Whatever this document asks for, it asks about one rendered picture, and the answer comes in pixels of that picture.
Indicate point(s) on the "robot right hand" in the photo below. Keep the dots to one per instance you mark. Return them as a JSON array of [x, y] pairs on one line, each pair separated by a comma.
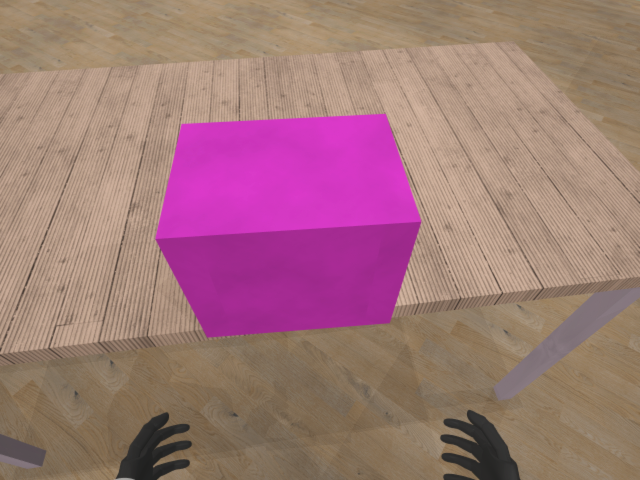
[[491, 451]]

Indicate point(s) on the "robot left hand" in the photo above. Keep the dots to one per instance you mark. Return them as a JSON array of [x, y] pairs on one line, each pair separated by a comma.
[[143, 454]]

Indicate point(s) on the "carton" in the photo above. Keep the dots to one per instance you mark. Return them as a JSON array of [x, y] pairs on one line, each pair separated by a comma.
[[288, 224]]

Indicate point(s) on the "table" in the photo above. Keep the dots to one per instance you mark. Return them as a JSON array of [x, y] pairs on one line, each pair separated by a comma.
[[520, 195]]

